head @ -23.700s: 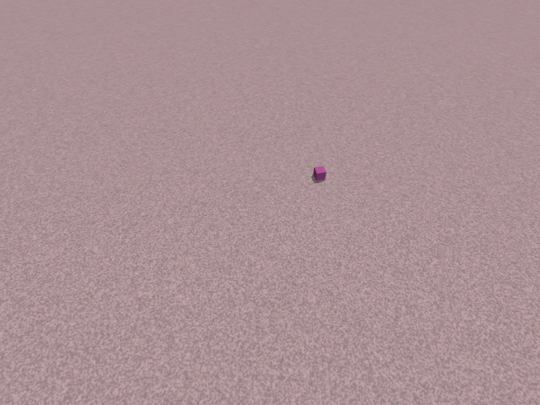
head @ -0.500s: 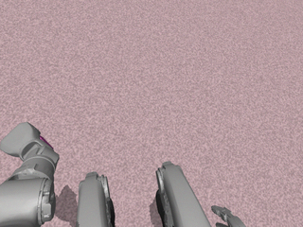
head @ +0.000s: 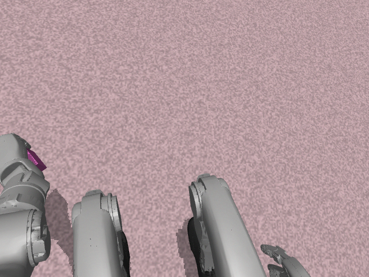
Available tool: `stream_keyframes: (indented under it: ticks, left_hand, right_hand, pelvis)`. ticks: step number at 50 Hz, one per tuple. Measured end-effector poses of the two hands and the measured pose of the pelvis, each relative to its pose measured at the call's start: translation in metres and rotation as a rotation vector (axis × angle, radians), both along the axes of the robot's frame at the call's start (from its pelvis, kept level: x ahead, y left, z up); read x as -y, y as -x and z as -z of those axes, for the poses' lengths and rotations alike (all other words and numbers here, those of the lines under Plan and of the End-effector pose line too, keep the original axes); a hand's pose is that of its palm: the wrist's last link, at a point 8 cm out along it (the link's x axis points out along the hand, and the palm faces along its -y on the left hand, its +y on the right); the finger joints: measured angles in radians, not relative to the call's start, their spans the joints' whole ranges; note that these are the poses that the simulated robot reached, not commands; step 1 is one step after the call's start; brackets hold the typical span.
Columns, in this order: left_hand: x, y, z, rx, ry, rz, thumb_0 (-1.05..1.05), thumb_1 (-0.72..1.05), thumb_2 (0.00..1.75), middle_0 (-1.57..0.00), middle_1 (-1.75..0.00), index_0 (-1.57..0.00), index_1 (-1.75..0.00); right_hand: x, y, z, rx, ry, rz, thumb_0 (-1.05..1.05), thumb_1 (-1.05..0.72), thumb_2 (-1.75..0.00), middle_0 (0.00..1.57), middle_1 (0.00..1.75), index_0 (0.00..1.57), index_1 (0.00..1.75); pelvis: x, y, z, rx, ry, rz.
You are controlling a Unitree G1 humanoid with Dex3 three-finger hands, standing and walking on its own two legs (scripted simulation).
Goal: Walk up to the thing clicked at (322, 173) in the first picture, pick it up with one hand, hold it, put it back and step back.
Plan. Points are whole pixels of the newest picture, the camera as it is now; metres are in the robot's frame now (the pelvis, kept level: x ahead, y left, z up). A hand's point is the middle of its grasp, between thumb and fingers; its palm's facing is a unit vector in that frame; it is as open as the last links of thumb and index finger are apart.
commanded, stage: crouch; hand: left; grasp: from above
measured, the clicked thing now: (25, 164) +0.41 +0.32 -0.20
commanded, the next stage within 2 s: lower in 0.42 s
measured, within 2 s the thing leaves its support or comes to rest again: rests again in 1.86 s
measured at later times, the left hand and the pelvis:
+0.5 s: hand (31, 169) +0.40 +0.32 -0.22, palm faces -0.28 -0.31 -0.91, open 7.9 cm; pelvis -0.01 +0.00 -0.06, yaw -1 degrees
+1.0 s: hand (40, 173) +0.40 +0.32 -0.29, palm faces -0.27 -0.31 -0.91, open 7.9 cm; pelvis +0.00 +0.00 -0.09, yaw -4 degrees
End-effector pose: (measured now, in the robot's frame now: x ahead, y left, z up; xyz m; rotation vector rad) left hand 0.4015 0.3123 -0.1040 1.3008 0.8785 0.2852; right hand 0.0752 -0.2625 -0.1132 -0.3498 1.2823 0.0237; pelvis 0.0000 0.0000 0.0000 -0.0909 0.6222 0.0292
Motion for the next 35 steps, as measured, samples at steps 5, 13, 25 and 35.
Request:
stream_keyframes:
  ticks: [5, 13, 25, 35]
  left_hand:
    - [-0.004, 0.002, 0.009, -0.002, -0.001, -0.043, -0.04, 0.23, 0.30, -0.89, -0.28, -0.95, -0.31]
    - [-0.006, 0.000, 0.032, -0.017, 0.017, -0.038, -0.04, 0.23, 0.28, -0.90, -0.27, -0.95, -0.30]
    - [-0.008, -0.002, 0.057, 0.003, 0.022, 0.002, -0.03, 0.24, 0.23, -0.93, -0.23, -0.99, -0.26]
    - [-0.015, 0.001, 0.076, -0.034, 0.016, 0.004, -0.03, 0.20, 0.28, -0.95, -0.22, -1.00, -0.25]
  right_hand:
    - [0.002, 0.009, 0.014, -0.007, -0.016, -0.013, 0.01, -0.91, -0.90, 0.20, 0.30, 0.20, 0.30]
    - [0.003, 0.028, 0.039, -0.036, -0.039, -0.019, 0.01, -0.91, -0.90, 0.20, 0.30, 0.20, 0.30]
    - [-0.003, 0.040, 0.064, -0.071, -0.062, -0.006, 0.01, -0.91, -0.90, 0.20, 0.30, 0.20, 0.30]
    - [-0.001, 0.035, 0.070, -0.075, -0.064, -0.046, 0.01, -0.92, -0.90, 0.20, 0.30, 0.20, 0.30]
  pelvis:
    - [0.002, 0.004, 0.014, 0.011, -0.004, 0.007]
    - [0.003, 0.009, 0.038, 0.034, -0.005, 0.017]
    - [0.002, 0.008, 0.065, 0.056, -0.001, 0.023]
    - [0.001, 0.007, 0.075, 0.059, 0.007, 0.031]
